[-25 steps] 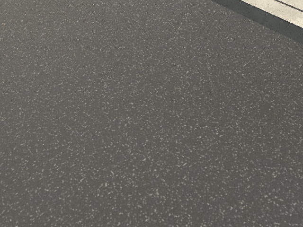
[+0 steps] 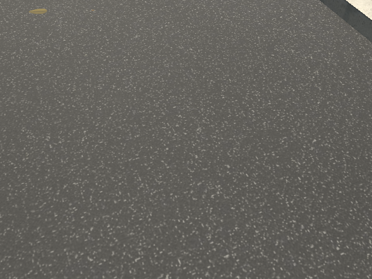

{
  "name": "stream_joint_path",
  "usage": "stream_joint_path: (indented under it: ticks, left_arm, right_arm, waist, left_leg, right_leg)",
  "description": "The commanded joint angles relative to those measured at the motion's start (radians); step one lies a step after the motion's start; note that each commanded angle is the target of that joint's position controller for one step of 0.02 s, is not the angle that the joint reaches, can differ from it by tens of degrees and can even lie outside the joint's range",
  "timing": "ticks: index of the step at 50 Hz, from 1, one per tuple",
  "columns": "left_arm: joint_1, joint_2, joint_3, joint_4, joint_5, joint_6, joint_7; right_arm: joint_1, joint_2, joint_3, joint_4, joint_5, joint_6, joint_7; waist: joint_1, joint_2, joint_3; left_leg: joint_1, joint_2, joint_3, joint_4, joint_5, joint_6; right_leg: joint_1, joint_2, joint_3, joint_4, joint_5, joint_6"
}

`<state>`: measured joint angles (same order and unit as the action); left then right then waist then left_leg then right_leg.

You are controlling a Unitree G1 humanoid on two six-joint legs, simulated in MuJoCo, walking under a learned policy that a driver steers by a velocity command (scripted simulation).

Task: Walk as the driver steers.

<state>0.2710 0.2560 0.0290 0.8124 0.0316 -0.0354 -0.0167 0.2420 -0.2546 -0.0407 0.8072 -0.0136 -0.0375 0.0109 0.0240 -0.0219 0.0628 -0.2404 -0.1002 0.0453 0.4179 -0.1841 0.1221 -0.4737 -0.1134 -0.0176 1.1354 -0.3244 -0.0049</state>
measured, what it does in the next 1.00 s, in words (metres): walks ahead, turning right: right foot, then left foot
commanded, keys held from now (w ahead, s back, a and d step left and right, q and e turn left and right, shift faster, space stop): w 0.08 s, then w+e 0.92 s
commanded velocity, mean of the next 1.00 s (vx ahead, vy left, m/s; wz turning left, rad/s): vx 0.50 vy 0.00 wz -0.36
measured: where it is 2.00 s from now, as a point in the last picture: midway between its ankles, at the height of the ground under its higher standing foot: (266, 181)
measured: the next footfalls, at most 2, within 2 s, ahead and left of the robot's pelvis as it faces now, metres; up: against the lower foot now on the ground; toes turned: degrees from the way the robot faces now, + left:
right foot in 0.38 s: +0.38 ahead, -0.12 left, +0.00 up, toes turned -9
left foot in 0.90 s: +0.71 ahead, -0.03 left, +0.00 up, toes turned -26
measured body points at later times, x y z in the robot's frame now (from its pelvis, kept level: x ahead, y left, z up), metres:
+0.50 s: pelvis +0.28 -0.06 -0.01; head +0.31 -0.06 +0.44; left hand +0.44 +0.19 -0.13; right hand +0.29 -0.32 -0.15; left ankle +0.14 +0.07 -0.63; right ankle +0.34 -0.12 -0.74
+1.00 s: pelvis +0.57 -0.08 -0.01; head +0.59 -0.08 +0.44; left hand +0.71 +0.18 -0.14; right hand +0.63 -0.38 -0.10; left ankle +0.67 -0.01 -0.74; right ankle +0.40 -0.12 -0.66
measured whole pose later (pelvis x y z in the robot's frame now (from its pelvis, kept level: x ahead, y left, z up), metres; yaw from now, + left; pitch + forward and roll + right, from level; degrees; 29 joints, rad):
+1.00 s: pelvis +0.57 -0.08 -0.01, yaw -27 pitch +1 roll +0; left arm 0.37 0.31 0.08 0.84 0.01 -0.03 -0.01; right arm 0.11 -0.26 -0.01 0.72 -0.04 -0.07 -0.01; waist 0.06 -0.03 0.03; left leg -0.38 -0.01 0.03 0.54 -0.18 0.03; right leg -0.28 0.10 0.10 1.06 -0.43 -0.08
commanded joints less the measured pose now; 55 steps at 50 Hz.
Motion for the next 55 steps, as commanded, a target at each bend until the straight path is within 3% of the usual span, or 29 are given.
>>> stream_joint_path:
  ticks: [1, 4, 7, 11, 14, 17, 18, 19, 20, 21, 22, 23, 24, 25, 26, 28, 30, 35, 40, 42, 44, 45, 46, 47, 48, 49, 50, 52, 55]
  left_arm:
    - [0.093, 0.076, 0.023, -0.013, 0.008, 0.019, -0.013]
    - [-0.035, 0.073, 0.026, -0.046, 0.006, 0.021, -0.015]
    - [-0.111, 0.065, 0.023, -0.059, -0.004, 0.016, -0.017]
    - [-0.210, 0.051, 0.015, -0.086, -0.010, 0.008, -0.024]
    - [-0.255, 0.048, 0.011, -0.108, -0.004, 0.001, -0.030]
    - [-0.171, 0.061, 0.019, -0.089, -0.002, -0.003, -0.022]
    - [-0.076, 0.081, 0.029, -0.063, 0.000, -0.006, -0.017]
    - [0.070, 0.103, 0.043, -0.019, 0.007, -0.015, -0.012]
    - [0.225, 0.175, 0.068, 0.015, 0.023, -0.017, -0.001]
    - [0.225, 0.289, 0.101, 0.008, 0.019, -0.008, 0.007]
    - [0.180, 0.248, 0.095, 0.014, -0.031, -0.001, -0.003]
    - [0.110, 0.218, 0.088, 0.002, -0.034, 0.003, -0.001]
    - [0.073, 0.162, 0.076, 0.000, -0.027, 0.003, -0.001]
    - [0.048, 0.135, 0.068, 0.001, -0.027, 0.001, 0.004]
    - [0.032, 0.112, 0.059, 0.004, -0.030, -0.003, 0.008]
    - [0.048, 0.131, 0.062, 0.010, -0.035, -0.019, 0.008]
    - [0.068, 0.160, 0.070, 0.013, -0.034, -0.025, 0.009]
    - [0.151, 0.167, 0.077, 0.022, -0.035, -0.017, 0.010]
    - [0.204, 0.180, 0.082, 0.019, -0.018, -0.010, 0.021]
    - [0.162, 0.195, 0.086, 0.001, -0.013, -0.011, 0.028]
    - [0.102, 0.212, 0.089, -0.017, -0.015, -0.018, 0.024]
    - [0.100, 0.184, 0.080, -0.022, -0.025, -0.027, 0.014]
    - [0.137, 0.093, 0.056, -0.057, -0.050, -0.035, 0.010]
    - [0.205, 0.100, 0.054, -0.086, -0.042, -0.029, 0.011]
    - [0.193, 0.153, 0.059, -0.044, -0.014, -0.010, 0.019]
    - [0.123, 0.150, 0.059, -0.042, -0.006, -0.005, 0.008]
    - [0.096, 0.127, 0.056, -0.048, -0.007, 0.000, -0.001]
    - [0.083, 0.114, 0.054, -0.052, 0.010, 0.022, -0.019]
    - [0.025, 0.098, 0.049, -0.084, 0.006, 0.038, -0.035]
  right_arm:
    - [0.057, -0.123, -0.030, -0.019, 0.010, -0.036, -0.001]
    - [0.113, -0.125, -0.031, 0.013, 0.012, -0.039, -0.001]
    - [0.145, -0.119, -0.027, 0.035, 0.006, -0.045, -0.002]
    - [0.199, -0.107, -0.020, 0.076, -0.008, -0.054, -0.013]
    - [0.214, -0.107, -0.014, 0.102, -0.012, -0.053, -0.028]
    - [0.181, -0.141, -0.015, 0.112, -0.018, -0.053, -0.042]
    - [0.172, -0.158, -0.019, 0.113, -0.023, -0.047, -0.045]
    - [0.159, -0.172, -0.022, 0.108, -0.020, -0.040, -0.047]
    - [0.142, -0.162, -0.015, 0.076, -0.013, -0.044, -0.046]
    - [0.202, -0.071, 0.000, 0.029, 0.003, -0.053, -0.023]
    - [0.127, -0.129, -0.011, 0.021, -0.017, -0.061, -0.020]
    - [0.067, -0.127, -0.007, -0.009, -0.008, -0.074, -0.012]
    - [0.042, -0.123, -0.004, -0.016, -0.007, -0.082, -0.011]
    - [0.031, -0.113, -0.004, -0.019, -0.015, -0.073, -0.011]
    - [0.044, -0.104, 0.000, -0.025, -0.028, -0.053, -0.009]
    - [0.054, -0.082, 0.005, -0.032, -0.039, -0.020, -0.004]
    - [0.008, -0.072, 0.009, -0.054, -0.038, -0.006, 0.000]
    - [-0.201, -0.068, 0.017, -0.126, -0.028, -0.007, 0.007]
    - [-0.315, -0.084, 0.023, -0.175, -0.015, -0.023, 0.009]
    - [-0.267, -0.109, 0.016, -0.171, -0.013, -0.032, 0.006]
    - [-0.089, -0.149, -0.002, -0.119, -0.012, -0.045, -0.008]
    - [0.041, -0.195, -0.018, -0.094, -0.025, -0.059, -0.022]
    - [0.174, -0.277, -0.038, -0.099, -0.049, -0.058, -0.040]
    - [0.130, -0.313, -0.051, -0.096, -0.037, -0.038, -0.038]
    - [0.060, -0.217, -0.038, -0.111, -0.029, -0.028, -0.032]
    - [0.016, -0.135, -0.019, -0.118, -0.021, -0.028, -0.028]
    - [-0.009, -0.106, -0.010, -0.113, -0.023, -0.030, -0.025]
    - [0.011, -0.101, -0.008, -0.086, -0.018, -0.045, -0.026]
    - [0.050, -0.114, -0.017, -0.060, -0.003, -0.069, -0.015]
  waist:
    - [0.013, 0.064, -0.072]
    - [-0.022, 0.066, -0.009]
    - [-0.046, 0.070, 0.004]
    - [-0.080, 0.068, 0.043]
    - [-0.084, 0.065, 0.058]
    - [-0.032, 0.102, -0.009]
    - [0.010, 0.112, -0.067]
    - [0.076, 0.101, -0.144]
    - [0.143, 0.034, -0.240]
    - [0.070, -0.219, -0.310]
    - [0.073, -0.089, -0.314]
    - [0.047, -0.043, -0.178]
    - [0.022, 0.039, -0.104]
    - [-0.008, 0.062, -0.056]
    - [-0.038, 0.046, -0.053]
    - [-0.053, 0.017, -0.065]
    - [-0.049, 0.003, -0.052]
    - [0.030, -0.034, -0.027]
    - [0.073, -0.047, -0.036]
    - [0.034, -0.058, -0.042]
    - [-0.056, -0.043, -0.107]
    - [-0.118, 0.028, -0.194]
    - [-0.146, 0.173, -0.349]
    - [-0.072, 0.354, -0.380]
    - [-0.048, 0.166, -0.233]
    - [-0.055, 0.057, -0.130]
    - [-0.038, 0.061, -0.074]
    - [-0.022, 0.129, -0.047]
    - [-0.016, 0.124, -0.055]
  left_leg:
    - [0.093, 0.256, -0.222, -0.239, 0.333, 0.117]
    - [0.127, 0.250, -0.208, -0.289, 0.282, 0.106]
    - [0.196, 0.254, -0.155, -0.301, 0.301, 0.083]
    - [0.271, 0.278, -0.076, -0.311, 0.377, 0.059]
    - [0.350, 0.303, -0.027, -0.275, 0.505, 0.040]
    - [0.397, 0.311, 0.032, -0.086, 0.974, 0.007]
    - [0.405, 0.309, 0.048, 0.063, 1.083, 0.000]
    - [0.341, 0.294, 0.073, 0.270, 1.023, -0.013]
    - [0.134, 0.263, 0.097, 0.558, 0.723, -0.031]
    - [-0.299, 0.025, 0.089, 0.960, -0.155, -0.084]
    - [-0.420, 0.040, -0.115, 1.044, -0.274, -0.071]
    - [-0.464, 0.102, -0.129, 0.998, -0.184, -0.069]
    - [-0.439, 0.138, -0.114, 0.922, -0.132, -0.074]
    - [-0.399, 0.161, -0.110, 0.856, -0.125, -0.087]
    - [-0.346, 0.176, -0.108, 0.805, -0.124, -0.106]
    - [-0.311, 0.181, -0.087, 0.731, -0.128, -0.137]
    - [-0.329, 0.185, -0.063, 0.641, -0.080, -0.161]
    - [-0.386, 0.170, -0.048, 0.364, 0.130, -0.187]
    - [-0.370, 0.125, -0.060, 0.213, 0.139, -0.167]
    - [-0.259, 0.110, -0.079, 0.137, 0.088, -0.144]
    - [0.008, 0.070, -0.066, 0.056, 0.034, -0.109]
    - [0.213, 0.155, -0.141, 0.012, 0.004, -0.071]
    - [0.464, 0.427, -0.441, -0.034, -0.218, -0.009]
    - [0.507, 0.561, -0.841, -0.152, -0.271, 0.086]
    - [0.381, 0.534, -0.755, -0.141, -0.352, 0.090]
    - [0.262, 0.473, -0.592, -0.156, -0.298, 0.070]
    - [0.178, 0.421, -0.455, -0.188, -0.174, 0.042]
    - [0.115, 0.360, -0.290, -0.214, 0.011, 0.017]
    - [0.129, 0.364, -0.182, -0.243, 0.172, 0.033]
  right_leg:
    - [-0.064, -0.016, 0.002, -0.054, 0.077, 0.010]
    - [-0.176, -0.027, -0.001, -0.169, 0.194, 0.023]
    - [-0.221, -0.015, -0.001, -0.280, 0.282, 0.015]
    - [-0.225, 0.035, -0.006, -0.409, 0.336, -0.023]
    - [-0.204, 0.071, -0.039, -0.497, 0.298, -0.063]
    - [-0.034, 0.157, -0.113, -0.539, 0.170, -0.122]
    - [0.060, 0.193, -0.124, -0.556, 0.124, -0.145]
    - [0.240, 0.212, -0.109, -0.626, 0.150, -0.174]
    - [0.491, 0.068, 0.089, -0.658, 0.092, -0.235]
    - [0.762, -0.213, 0.643, -0.727, 0.139, -0.411]
    - [0.763, -0.214, 0.758, -0.813, 0.176, -0.418]
    - [0.635, -0.193, 0.599, -0.830, 0.210, -0.388]
    - [0.517, -0.156, 0.507, -0.856, 0.301, -0.353]
    - [0.422, -0.110, 0.434, -0.871, 0.377, -0.321]
    - [0.355, -0.067, 0.374, -0.890, 0.425, -0.300]
    - [0.304, -0.031, 0.322, -0.906, 0.485, -0.296]
    - [0.268, -0.002, 0.294, -0.929, 0.464, -0.289]
    - [0.322, 0.040, 0.300, -0.919, 0.440, -0.227]
    - [0.437, 0.010, 0.365, -0.831, 0.546, -0.210]
    - [0.424, -0.004, 0.401, -0.787, 0.559, -0.182]
    - [0.356, 0.035, 0.396, -0.634, 0.649, -0.142]
    - [0.278, 0.102, 0.339, -0.429, 0.576, -0.115]
    - [0.099, 0.188, 0.220, -0.139, 0.213, -0.084]
    - [-0.121, 0.267, 0.133, 0.027, -0.247, -0.077]
    - [-0.184, 0.167, 0.140, 0.110, -0.170, -0.080]
    - [-0.172, 0.136, 0.128, 0.093, -0.085, -0.074]
    - [-0.147, 0.107, 0.117, 0.047, -0.041, -0.065]
    - [-0.116, 0.079, 0.096, 0.017, -0.008, -0.048]
    - [-0.160, 0.068, 0.086, 0.006, 0.062, -0.034]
